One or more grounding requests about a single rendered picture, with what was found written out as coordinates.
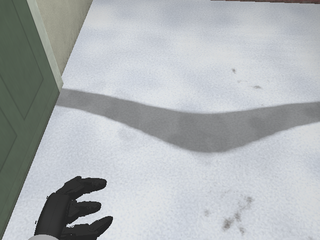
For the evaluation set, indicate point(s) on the left robot hand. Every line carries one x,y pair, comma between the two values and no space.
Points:
61,208

